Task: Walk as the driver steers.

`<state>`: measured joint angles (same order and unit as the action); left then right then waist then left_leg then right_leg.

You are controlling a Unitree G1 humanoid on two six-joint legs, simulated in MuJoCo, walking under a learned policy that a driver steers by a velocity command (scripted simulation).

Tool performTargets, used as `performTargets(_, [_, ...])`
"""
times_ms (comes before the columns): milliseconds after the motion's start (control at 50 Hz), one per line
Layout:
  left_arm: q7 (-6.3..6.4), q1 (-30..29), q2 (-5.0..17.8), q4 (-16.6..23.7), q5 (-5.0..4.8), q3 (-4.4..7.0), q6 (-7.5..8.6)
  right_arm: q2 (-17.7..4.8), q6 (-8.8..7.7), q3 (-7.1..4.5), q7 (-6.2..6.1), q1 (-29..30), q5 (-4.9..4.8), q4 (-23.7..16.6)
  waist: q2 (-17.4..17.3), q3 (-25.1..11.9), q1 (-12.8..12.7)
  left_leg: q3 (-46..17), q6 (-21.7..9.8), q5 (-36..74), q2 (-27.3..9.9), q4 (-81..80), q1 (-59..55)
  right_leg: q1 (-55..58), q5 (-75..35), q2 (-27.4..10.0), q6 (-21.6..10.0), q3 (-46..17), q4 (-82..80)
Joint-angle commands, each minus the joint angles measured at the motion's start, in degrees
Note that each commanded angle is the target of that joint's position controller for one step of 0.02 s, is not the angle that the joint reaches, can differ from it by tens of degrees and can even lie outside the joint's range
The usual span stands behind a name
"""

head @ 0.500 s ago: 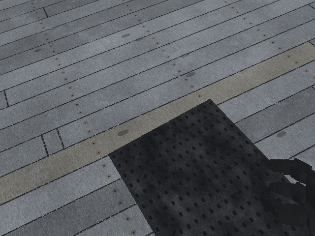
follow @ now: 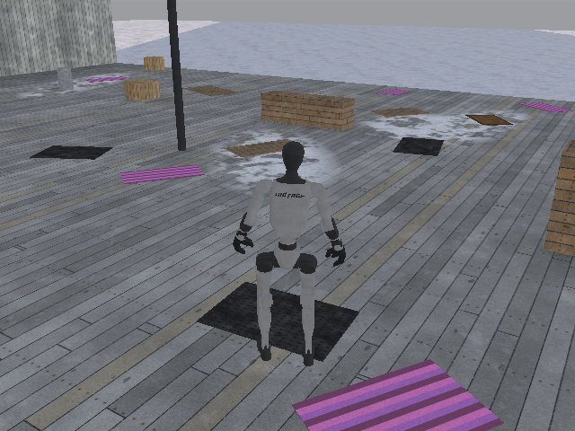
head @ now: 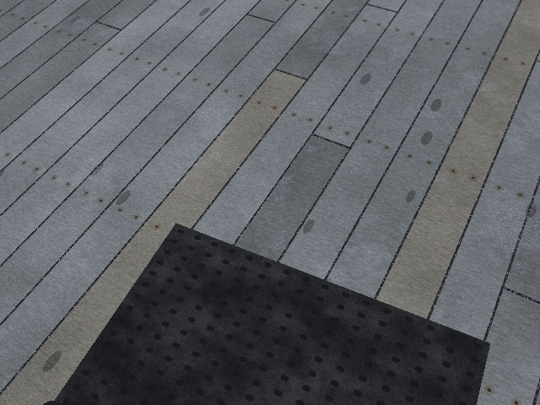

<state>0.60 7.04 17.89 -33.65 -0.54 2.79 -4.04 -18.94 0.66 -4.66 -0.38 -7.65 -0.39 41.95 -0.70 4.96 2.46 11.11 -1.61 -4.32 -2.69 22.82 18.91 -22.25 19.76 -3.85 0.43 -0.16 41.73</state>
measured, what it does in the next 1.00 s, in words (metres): walks ahead, turning left: right foot, then left foot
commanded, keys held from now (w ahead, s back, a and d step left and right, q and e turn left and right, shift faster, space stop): shift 0.02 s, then q+shift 0.24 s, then w+q+shift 0.58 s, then w+e+shift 0.08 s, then e+shift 0.08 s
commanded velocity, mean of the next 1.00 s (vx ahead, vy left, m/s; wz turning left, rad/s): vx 0.51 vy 0.00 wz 0.54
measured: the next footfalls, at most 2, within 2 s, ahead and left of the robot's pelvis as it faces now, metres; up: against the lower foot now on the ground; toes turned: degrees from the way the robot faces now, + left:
right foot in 0.04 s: +0.05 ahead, -0.12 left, +0.00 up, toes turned -2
left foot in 0.60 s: +0.08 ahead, +0.18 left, +0.00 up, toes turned +29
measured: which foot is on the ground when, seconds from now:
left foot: down 0.00-0.02, up 0.04-0.58, down 0.60-1.00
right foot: up 0.00-0.02, down 0.04-0.62, up 0.64-1.00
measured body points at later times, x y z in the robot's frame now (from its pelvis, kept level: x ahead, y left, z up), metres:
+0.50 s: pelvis +0.05 +0.01 +0.01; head +0.07 +0.03 +0.46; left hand +0.08 +0.33 -0.10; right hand +0.28 -0.21 -0.08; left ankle +0.01 +0.15 -0.70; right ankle +0.01 -0.12 -0.73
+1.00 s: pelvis +0.33 +0.22 -0.03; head +0.36 +0.27 +0.42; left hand +0.44 +0.57 -0.07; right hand +0.47 -0.03 -0.13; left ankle +0.05 +0.16 -0.73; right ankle +0.56 +0.27 -0.72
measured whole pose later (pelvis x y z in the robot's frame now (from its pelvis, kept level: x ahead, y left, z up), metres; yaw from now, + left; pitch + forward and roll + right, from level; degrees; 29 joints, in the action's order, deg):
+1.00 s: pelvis +0.33 +0.22 -0.03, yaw +38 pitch +3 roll -2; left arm -3.6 -4.4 15.4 -33.3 -1.0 1.5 8.2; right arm -16.8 -3.0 -3.1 -1.7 -28.7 -0.6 45.5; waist 0.5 2.8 5.5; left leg -8.6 -3.7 -29.4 0.3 16.2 -12.8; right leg -36.0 -6.7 2.2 -1.4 2.1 26.7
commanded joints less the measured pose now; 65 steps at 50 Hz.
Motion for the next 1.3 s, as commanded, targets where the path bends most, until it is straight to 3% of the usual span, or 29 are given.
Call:
performTargets(20, [-0.40,10.0,6.8,-0.5,0.29,2.61,0.23,-6.1,-0.25,-1.03,0.51,0.1,-1.21,-1.5,-4.6,-10.7,-4.6,-8.8,-5.0,-9.9,-11.0,-2.5,0.1,16.7,-5.9,3.0,-4.6,1.4,-16.4])
performTargets(40, [0.05,10.2,9.5,-0.2,0.67,2.86,0.17,-1.2,-0.46,0.68,1.40,-2.0,0.35,-1.4,7.7,-10.7,-2.8,-3.2,0.9,-19.1,-5.2,10.9,9.0,23.3,-12.4,-8.1,-8.7,-14.2,-22.9])
performTargets(60, [0.30,5.5,13.0,1.5,2.55,3.17,0.61,-1.7,-0.83,0.57,1.17,0.4,1.49,-3.4,15.2,-9.1,-3.0,-4.4,4.3,-29.5,0.6,19.9,16.0,14.9,-14.4,-19.4,-18.1,-25.4,-25.3])
performTargets(80, [0.29,1.9,8.0,1.7,3.96,1.67,2.10,-4.6,-0.62,-0.17,0.88,2.0,0.95,-2.6,9.9,-9.0,-3.7,-10.6,4.8,-27.1,-1.7,27.3,11.5,10.1,-16.8,-17.1,-18.2,-19.5,-25.7])
performTargets(100, [0.17,-0.9,5.5,0.7,4.24,0.89,3.44,-4.1,-0.13,-0.32,0.95,-0.7,-0.08,-1.2,10.3,-8.7,-1.6,-11.7,4.8,-23.2,-0.9,30.0,9.7,8.6,-18.9,-13.8,-15.5,-13.0,-25.1])
performTargets(180, [1.25,-2.1,5.2,-1.2,2.45,1.07,4.59,-6.9,1.24,-1.96,-0.09,-3.6,-1.06,0.7,9.2,-6.5,-1.8,-12.6,7.3,-18.5,1.3,41.6,13.1,12.0,-29.3,-11.5,-12.7,-4.2,-22.8])
performTargets(220, [2.13,-1.4,4.5,-1.6,2.08,1.15,3.81,-4.8,1.65,-1.34,-0.09,-2.0,-1.48,-0.8,7.9,-6.3,-2.8,-12.0,8.0,-17.5,-0.4,38.5,16.6,16.6,-27.3,-12.5,-12.7,-3.1,-22.0])
performTargets(260, [2.75,-0.2,4.9,-2.0,2.10,1.59,3.17,-2.6,2.05,-0.45,0.35,0.0,-1.26,-2.5,7.8,-6.6,-4.4,-10.7,8.4,-17.7,-1.6,34.0,16.5,19.0,-26.2,-13.8,-13.0,-2.6,-21.6])
performTargets(340, [2.15,5.1,8.7,-3.6,0.51,3.62,4.65,-2.9,1.73,-0.03,2.07,3.3,-1.52,-6.1,8.6,-6.5,-7.3,-9.0,4.7,-19.2,-3.6,29.0,18.7,22.0,11.9,-18.8,-12.6,-9.3,-31.3])
performTargets(500, [-0.57,4.8,10.2,-5.5,-0.54,5.58,7.85,-0.9,0.28,0.55,3.56,4.7,-2.40,-7.3,4.9,-2.2,-5.1,-6.8,-1.9,-20.9,-5.7,21.6,16.5,25.0,10.0,-18.6,-9.4,1.4,-34.1])
performTargets(560, [-1.67,2.3,10.7,-5.8,-1.23,5.66,7.60,-1.3,0.90,0.43,3.84,1.0,-2.38,-6.1,3.9,-2.7,-1.5,-2.1,-3.6,-18.5,-3.4,17.8,6.7,20.9,6.8,-16.2,-7.4,9.2,-28.9])
performTargets(600, [-1.86,-1.9,8.4,-4.9,-1.03,4.71,7.59,-6.4,0.85,-2.46,2.87,-15.8,-2.52,-0.1,-0.1,-8.4,7.9,4.0,-6.5,-16.7,5.0,13.9,-18.5,8.5,-17.6,-9.2,-3.9,18.8,-4.8])
performTargets(620, [-1.39,-7.6,4.9,-1.2,-0.15,3.35,8.12,-14.4,0.48,-5.27,2.33,-29.9,-2.66,3.8,-12.7,-7.9,14.5,-15.1,-12.8,-22.1,-1.6,8.4,-34.3,-14.1,-7.7,-4.7,0.2,18.6,24.6])
performTargets(640, [-0.90,-10.5,0.2,4.3,0.05,1.60,10.36,-19.0,-1.74,-4.84,3.21,-24.9,-1.46,0.9,-22.6,-7.3,8.4,-52.1,-21.3,-33.1,-11.2,-6.2,-37.2,-36.8,15.2,6.2,2.1,5.5,40.5])
performTargets(660, [-1.39,-13.0,5.8,5.3,-1.26,2.11,12.40,-13.3,-3.71,-2.97,3.78,-20.5,-1.54,-2.4,-10.9,-7.3,8.7,-56.0,-22.1,-34.5,-16.6,-12.1,-38.2,-43.9,11.4,3.4,0.9,-2.6,42.6])
performTargets(680, [-1.97,-11.2,6.4,5.0,-2.10,1.94,13.62,-11.0,-4.44,-2.22,3.55,-19.6,-1.42,-2.7,-7.6,-6.3,6.1,-52.5,-21.2,-31.2,-17.1,-11.4,-36.3,-43.4,7.3,1.4,-0.5,-3.4,39.4])
performTargets(700, [-1.93,-7.8,6.5,3.2,-0.75,1.91,14.24,-9.6,-4.51,-1.69,3.28,-18.0,-1.64,-2.9,-2.2,-5.1,3.4,-47.2,-19.4,-29.3,-14.9,-10.3,-31.8,-39.9,3.7,-0.5,-0.7,-4.0,34.4])
performTargets(760, [-2.35,-4.7,7.5,1.4,0.99,2.54,13.34,-6.6,-4.67,-0.27,1.43,-11.2,-0.53,-5.5,-2.8,-0.5,-1.8,-35.1,-16.4,-15.8,-8.6,-11.6,-16.5,-26.8,-7.4,-1.8,1.7,-3.8,20.0])
performTargets(860, [-3.77,-16.4,0.7,5.0,0.17,-0.32,13.19,-7.6,-4.78,-0.83,-1.69,-15.0,-1.46,-3.2,-4.0,1.8,1.2,-24.3,-12.2,-4.6,-2.6,-15.3,-3.3,-9.0,-25.6,5.4,3.7,2.4,-7.2])
performTargets(940, [-4.48,-16.0,3.3,4.3,-1.07,0.70,12.98,-5.4,-5.09,-0.27,-1.77,-19.5,-1.30,0.6,-8.3,1.6,1.3,-21.4,-8.5,11.6,-6.5,-13.3,-18.5,-8.2,-30.3,4.9,-0.2,1.5,-15.4])
performTargets(980, [-3.87,-8.6,6.2,2.1,-0.47,2.33,12.52,-7.4,-4.08,-0.87,-1.51,-20.2,0.56,1.1,-11.1,-5.6,-2.1,-19.3,-5.8,40.2,-6.3,-0.7,-25.9,-1.0,-25.6,9.3,-3.5,6.0,-13.1])
performTargets(1020, [-2.84,11.8,8.0,-3.5,-0.08,3.01,11.09,-7.2,-3.29,-0.65,-1.63,-15.7,1.76,-0.3,-9.5,-16.5,-12.9,-16.7,-2.2,47.9,-4.4,26.2,-14.8,25.0,-30.5,5.3,-7.3,2.9,-10.1])
performTargets(1040, [-3.27,16.0,13.5,-5.0,2.02,3.38,11.09,3.0,-3.45,1.59,-0.95,-25.9,2.44,-1.9,14.9,-27.7,-4.6,-16.9,3.1,-5.5,6.0,57.4,8.1,49.4,-37.1,-11.7,-19.2,-26.7,-6.3])
performTargets(1060, [-4.43,17.7,10.2,-6.2,0.91,3.46,11.31,-0.6,-4.25,2.35,0.02,-30.2,1.03,0.3,19.4,-38.7,-6.0,-21.9,3.7,-27.2,9.9,66.7,14.5,56.5,-27.6,-15.9,-23.8,-48.9,-17.6])
performTargets(1080, [-4.15,11.3,7.9,-4.4,0.18,3.13,10.85,-4.7,-4.90,1.22,0.32,-21.7,-0.61,-1.9,12.8,-29.8,-6.4,-22.8,2.9,-24.2,6.0,67.3,18.0,49.2,-23.2,-13.0,-20.8,-42.1,-19.4])
performTargets(1120, [-3.56,4.3,6.9,-3.0,-0.64,2.61,10.05,-6.2,-6.45,1.39,0.05,-6.7,0.74,-6.5,-1.1,-13.2,-5.0,-19.4,2.3,-21.2,3.2,57.9,17.7,26.2,-35.2,-7.4,-17.6,-29.1,-21.4])
performTargets(1140, [-3.09,4.2,7.5,-3.0,0.02,2.68,10.22,-5.9,-6.57,1.26,-0.15,-5.6,1.23,-7.6,-1.7,-10.8,-3.1,-19.6,2.5,-20.1,2.0,54.1,15.3,19.6,-43.0,-6.2,-17.9,-25.8,-22.6])
performTargets(1220, [-1.29,2.2,7.6,-3.7,0.20,2.66,9.36,-2.5,-5.27,2.60,-1.21,-6.9,2.13,-8.5,1.4,-9.5,1.2,-17.4,5.6,-20.1,1.4,36.4,10.0,6.2,-54.3,-3.6,-18.3,-19.3,-23.6])
performTargets(1300, [0.47,5.0,8.4,-5.3,-0.73,3.01,6.82,-1.3,-4.05,3.21,-1.07,-2.7,1.57,-8.2,3.8,-13.8,-1.4,-14.8,6.9,0.1,4.4,21.4,-0.3,1.1,-45.2,0.5,-13.0,-13.7,-22.0])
